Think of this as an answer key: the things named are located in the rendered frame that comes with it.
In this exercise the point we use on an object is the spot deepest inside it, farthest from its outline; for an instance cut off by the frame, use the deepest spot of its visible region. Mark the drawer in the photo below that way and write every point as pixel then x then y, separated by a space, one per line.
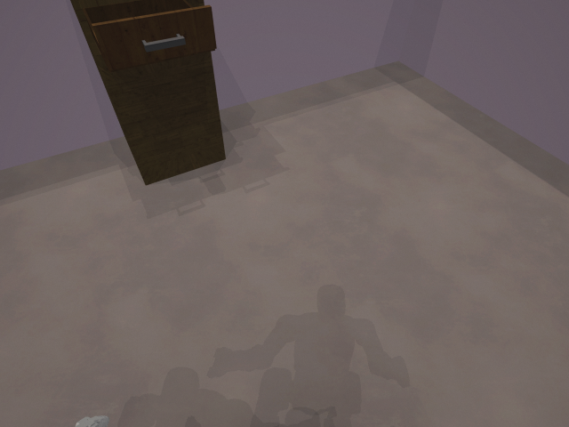
pixel 119 28

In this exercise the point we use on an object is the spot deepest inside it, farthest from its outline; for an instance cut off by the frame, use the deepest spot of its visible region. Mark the handle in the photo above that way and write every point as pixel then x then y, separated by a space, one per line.
pixel 165 43

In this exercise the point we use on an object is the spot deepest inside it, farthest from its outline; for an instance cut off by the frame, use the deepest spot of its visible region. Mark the cabinet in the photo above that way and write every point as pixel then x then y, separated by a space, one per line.
pixel 168 110

